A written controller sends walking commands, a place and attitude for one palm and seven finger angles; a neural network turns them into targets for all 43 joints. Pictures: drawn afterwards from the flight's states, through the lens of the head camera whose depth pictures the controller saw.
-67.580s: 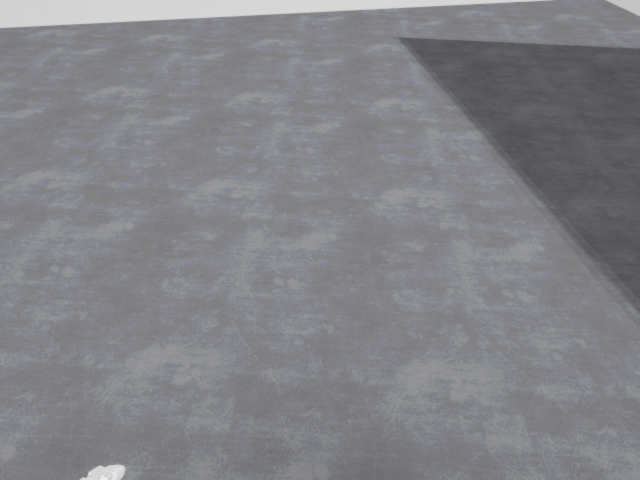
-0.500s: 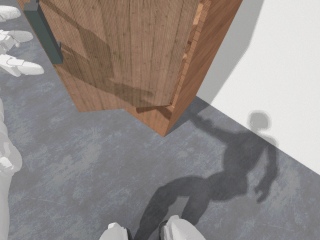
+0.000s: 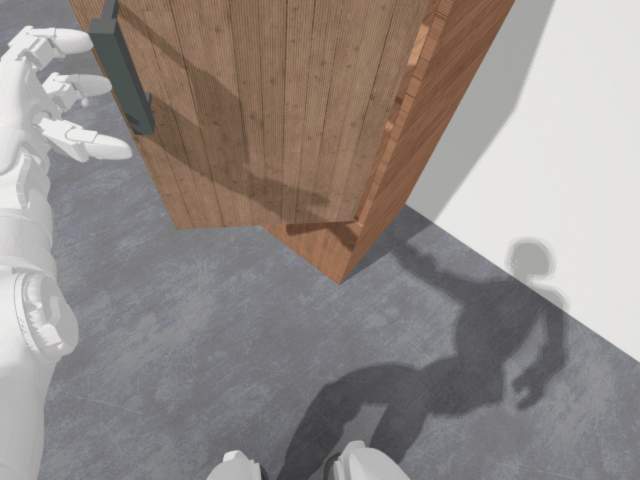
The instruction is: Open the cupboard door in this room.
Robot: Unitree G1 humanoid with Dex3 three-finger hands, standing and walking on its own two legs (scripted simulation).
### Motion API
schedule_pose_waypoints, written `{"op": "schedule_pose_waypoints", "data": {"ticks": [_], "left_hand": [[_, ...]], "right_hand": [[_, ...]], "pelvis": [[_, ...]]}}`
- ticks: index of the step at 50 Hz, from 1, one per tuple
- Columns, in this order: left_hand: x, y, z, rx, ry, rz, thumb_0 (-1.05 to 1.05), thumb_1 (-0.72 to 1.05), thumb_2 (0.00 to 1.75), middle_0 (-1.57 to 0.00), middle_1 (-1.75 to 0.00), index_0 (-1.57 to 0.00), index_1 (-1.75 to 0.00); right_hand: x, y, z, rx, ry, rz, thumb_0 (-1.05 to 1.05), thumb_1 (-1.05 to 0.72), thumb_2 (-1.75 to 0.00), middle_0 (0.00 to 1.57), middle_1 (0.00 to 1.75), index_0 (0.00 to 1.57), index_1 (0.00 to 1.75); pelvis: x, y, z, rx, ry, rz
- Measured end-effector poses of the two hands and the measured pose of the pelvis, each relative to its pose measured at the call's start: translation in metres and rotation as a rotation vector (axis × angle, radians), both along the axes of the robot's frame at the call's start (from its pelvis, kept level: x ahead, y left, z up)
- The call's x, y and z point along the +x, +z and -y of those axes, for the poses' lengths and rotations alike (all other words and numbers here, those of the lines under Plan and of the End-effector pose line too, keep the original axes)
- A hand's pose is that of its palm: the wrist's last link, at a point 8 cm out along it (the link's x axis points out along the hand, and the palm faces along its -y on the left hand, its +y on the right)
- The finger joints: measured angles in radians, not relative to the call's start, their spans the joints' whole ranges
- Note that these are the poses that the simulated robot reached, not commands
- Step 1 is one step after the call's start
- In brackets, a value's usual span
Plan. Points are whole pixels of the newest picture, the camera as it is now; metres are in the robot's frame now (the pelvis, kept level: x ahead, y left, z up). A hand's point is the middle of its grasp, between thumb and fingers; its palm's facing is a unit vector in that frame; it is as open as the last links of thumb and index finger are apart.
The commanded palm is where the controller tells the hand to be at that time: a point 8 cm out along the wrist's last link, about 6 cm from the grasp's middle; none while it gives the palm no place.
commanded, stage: slide the fingers in behind the handle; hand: left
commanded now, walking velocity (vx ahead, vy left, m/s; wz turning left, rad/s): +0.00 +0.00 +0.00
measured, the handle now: (128, 71) +0.58 +0.17 +0.12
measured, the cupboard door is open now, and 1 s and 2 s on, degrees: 45 45 45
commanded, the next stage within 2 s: close the thumb around the handle in 1.36 s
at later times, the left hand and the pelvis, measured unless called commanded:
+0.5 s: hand (118, 107) +0.53 +0.18 +0.12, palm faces +0.01 -1.00 +0.00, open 14.0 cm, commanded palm +0.50 +0.22 +0.12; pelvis +0.00 -0.01 +0.00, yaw +0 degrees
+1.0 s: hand (149, 106) +0.53 +0.15 +0.12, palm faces +0.02 -1.00 -0.01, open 14.0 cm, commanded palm +0.50 +0.19 +0.12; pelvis -0.01 -0.01 +0.00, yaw +0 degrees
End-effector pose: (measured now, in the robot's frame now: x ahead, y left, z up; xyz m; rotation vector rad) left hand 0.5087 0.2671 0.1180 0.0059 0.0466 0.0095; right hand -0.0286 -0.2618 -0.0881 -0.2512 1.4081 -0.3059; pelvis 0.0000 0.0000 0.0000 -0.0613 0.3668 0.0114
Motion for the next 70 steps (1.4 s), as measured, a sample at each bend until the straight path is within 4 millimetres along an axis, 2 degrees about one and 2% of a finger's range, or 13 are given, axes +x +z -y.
{"op": "schedule_pose_waypoints", "data": {"ticks": [10, 29, 43, 70], "left_hand": [[-0.003, -0.003, 0.016, -0.015, -0.001, -0.019, -0.01, -0.50, 0.30, -0.30, -1.20, -0.30, -1.20], [-0.006, 0.001, 0.039, -0.004, -0.003, 0.017, -0.01, -0.50, 0.30, -0.30, -1.20, -0.30, -1.20], [-0.005, -0.001, 0.064, 0.001, -0.004, 0.002, -0.01, -0.50, 0.30, -0.30, -1.20, -0.30, -1.20], [-0.006, -0.002, 0.064, -0.001, 0.005, 0.009, -0.01, -0.50, 0.30, -0.29, -1.20, -0.30, -1.20]], "right_hand": [[0.006, -0.005, -0.002, 0.023, 0.009, 0.025, 0.01, -0.90, -0.90, 0.20, 0.30, 0.21, 0.30], [-0.017, -0.003, 0.006, 0.024, -0.017, -0.001, 0.01, -0.91, -0.90, 0.20, 0.30, 0.21, 0.30], [-0.012, -0.007, 0.007, 0.040, -0.006, 0.028, 0.01, -0.91, -0.90, 0.20, 0.30, 0.21, 0.30], [-0.005, -0.007, 0.012, 0.037, -0.003, 0.030, 0.01, -0.91, -0.90, 0.20, 0.30, 0.21, 0.30]], "pelvis": [[-0.001, 0.000, 0.002, 0.004, 0.005, 0.015], [-0.006, 0.001, 0.008, 0.012, -0.001, 0.024], [-0.009, 0.000, 0.010, 0.018, 0.002, 0.028], [-0.003, 0.002, 0.013, 0.022, -0.001, 0.028]]}}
